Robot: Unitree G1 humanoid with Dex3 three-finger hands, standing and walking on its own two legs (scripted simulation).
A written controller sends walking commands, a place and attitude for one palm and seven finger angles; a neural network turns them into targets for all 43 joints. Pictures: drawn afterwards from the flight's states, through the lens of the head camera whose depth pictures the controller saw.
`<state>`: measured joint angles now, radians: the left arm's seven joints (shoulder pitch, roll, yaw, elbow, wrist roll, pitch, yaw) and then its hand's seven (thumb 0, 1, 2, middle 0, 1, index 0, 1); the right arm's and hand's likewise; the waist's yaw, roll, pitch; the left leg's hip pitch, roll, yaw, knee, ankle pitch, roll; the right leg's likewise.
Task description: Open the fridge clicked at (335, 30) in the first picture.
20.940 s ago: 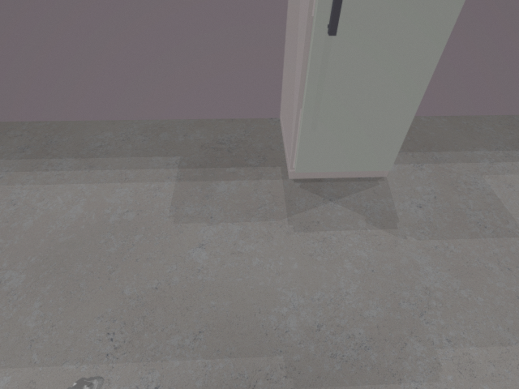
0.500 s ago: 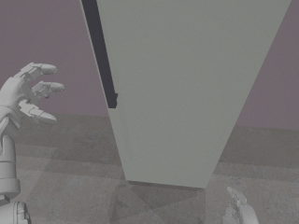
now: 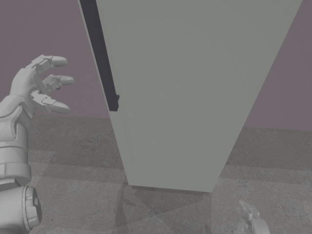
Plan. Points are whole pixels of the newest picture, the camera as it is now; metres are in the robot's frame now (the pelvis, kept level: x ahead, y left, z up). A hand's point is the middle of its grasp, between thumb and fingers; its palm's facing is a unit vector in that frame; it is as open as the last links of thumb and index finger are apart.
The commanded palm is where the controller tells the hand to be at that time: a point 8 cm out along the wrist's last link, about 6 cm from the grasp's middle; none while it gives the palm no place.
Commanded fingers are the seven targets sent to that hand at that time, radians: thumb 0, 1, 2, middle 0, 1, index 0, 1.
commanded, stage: move the hooked fingers beside the handle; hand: left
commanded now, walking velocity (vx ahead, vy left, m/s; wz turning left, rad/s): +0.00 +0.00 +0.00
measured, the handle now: (102, 45) +0.51 +0.18 +0.25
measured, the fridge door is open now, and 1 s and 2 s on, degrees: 0 0 0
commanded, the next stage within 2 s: feel for the door with the fingertips in 1.38 s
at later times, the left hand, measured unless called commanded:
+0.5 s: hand (72, 72) +0.44 +0.25 +0.21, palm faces -0.01 -1.00 -0.02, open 14.0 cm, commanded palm +0.42 +0.31 +0.21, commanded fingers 0.00 -0.50 0.30 -0.30 -1.20 -0.30 -1.20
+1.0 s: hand (69, 74) +0.45 +0.27 +0.20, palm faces +0.00 -1.00 +0.00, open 14.0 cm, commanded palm +0.43 +0.31 +0.20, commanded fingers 0.00 -0.50 0.30 -0.30 -1.20 -0.30 -1.20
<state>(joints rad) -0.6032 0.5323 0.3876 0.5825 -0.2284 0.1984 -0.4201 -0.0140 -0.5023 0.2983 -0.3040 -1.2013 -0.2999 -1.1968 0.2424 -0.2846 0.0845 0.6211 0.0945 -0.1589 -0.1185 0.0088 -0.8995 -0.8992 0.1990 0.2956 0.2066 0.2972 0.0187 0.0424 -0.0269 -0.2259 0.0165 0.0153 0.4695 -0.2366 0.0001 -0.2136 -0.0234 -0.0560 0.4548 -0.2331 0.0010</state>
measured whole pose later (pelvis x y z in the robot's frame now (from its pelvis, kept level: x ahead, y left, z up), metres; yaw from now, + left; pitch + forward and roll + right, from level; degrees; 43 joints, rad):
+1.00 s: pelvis +0.02 +0.01 +0.00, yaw -1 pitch +5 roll -1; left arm -0.79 0.60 0.41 0.87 -0.19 0.06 -0.44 -0.01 -0.50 0.30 -0.30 -1.20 -0.30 -1.20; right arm 0.35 -0.30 0.05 0.62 0.08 -0.09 -0.09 0.01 -0.90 -0.90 0.20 0.30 0.21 0.30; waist -0.04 0.03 -0.06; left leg -0.33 0.02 0.04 0.54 -0.29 0.01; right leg -0.32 -0.02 -0.03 0.49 -0.26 0.01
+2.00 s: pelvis +0.01 +0.00 +0.00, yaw -1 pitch +3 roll -1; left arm -0.79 0.50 0.35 0.82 -0.18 0.09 -0.33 -0.01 -0.50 0.30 -0.30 -1.20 -0.30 -1.20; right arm 0.30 -0.28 0.06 0.63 0.08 -0.09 -0.10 0.01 -0.90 -0.90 0.20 0.30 0.21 0.30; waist -0.04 0.03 -0.05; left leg -0.31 0.03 0.03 0.53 -0.28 0.00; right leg -0.30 -0.02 -0.04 0.50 -0.26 0.01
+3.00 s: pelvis +0.01 +0.01 -0.01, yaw -1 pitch +4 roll -1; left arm -0.83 0.48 0.33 0.85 -0.18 0.07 -0.31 -0.01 -0.50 0.30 -0.31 -1.20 -0.30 -1.20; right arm 0.32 -0.28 0.06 0.64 0.07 -0.11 -0.09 0.01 -0.90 -0.90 0.20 0.30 0.21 0.30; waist -0.04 0.03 -0.06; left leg -0.34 0.02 0.03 0.55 -0.28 0.01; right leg -0.32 -0.02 -0.04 0.50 -0.25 0.01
